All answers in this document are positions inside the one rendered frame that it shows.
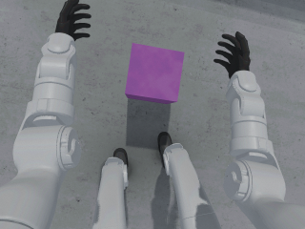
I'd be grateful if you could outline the left robot forearm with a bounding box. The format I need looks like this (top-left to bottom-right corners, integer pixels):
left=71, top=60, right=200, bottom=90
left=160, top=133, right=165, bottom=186
left=12, top=32, right=78, bottom=169

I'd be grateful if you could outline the left robot upper arm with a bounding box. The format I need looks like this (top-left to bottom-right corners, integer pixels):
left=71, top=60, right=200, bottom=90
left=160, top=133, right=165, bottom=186
left=0, top=125, right=82, bottom=229

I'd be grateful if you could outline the right robot shin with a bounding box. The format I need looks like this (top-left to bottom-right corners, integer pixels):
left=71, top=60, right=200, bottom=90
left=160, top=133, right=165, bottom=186
left=164, top=143, right=188, bottom=155

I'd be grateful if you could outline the robot right foot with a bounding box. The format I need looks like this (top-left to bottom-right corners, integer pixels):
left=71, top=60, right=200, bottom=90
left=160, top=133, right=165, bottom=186
left=157, top=132, right=173, bottom=169

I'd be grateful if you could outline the robot right hand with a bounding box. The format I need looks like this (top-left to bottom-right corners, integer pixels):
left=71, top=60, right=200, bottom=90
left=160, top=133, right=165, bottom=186
left=213, top=31, right=251, bottom=79

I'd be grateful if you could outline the robot left hand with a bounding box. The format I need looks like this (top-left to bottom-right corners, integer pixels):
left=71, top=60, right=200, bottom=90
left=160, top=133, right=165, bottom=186
left=55, top=0, right=92, bottom=41

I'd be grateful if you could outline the right robot forearm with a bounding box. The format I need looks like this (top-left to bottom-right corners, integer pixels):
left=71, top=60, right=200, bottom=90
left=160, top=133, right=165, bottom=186
left=226, top=70, right=286, bottom=194

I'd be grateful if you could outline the carton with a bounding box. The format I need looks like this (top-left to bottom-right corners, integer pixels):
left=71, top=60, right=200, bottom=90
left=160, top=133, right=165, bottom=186
left=125, top=43, right=185, bottom=104

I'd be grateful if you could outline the right robot upper arm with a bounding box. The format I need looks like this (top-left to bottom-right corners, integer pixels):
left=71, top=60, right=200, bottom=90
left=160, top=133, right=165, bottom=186
left=223, top=159, right=305, bottom=229

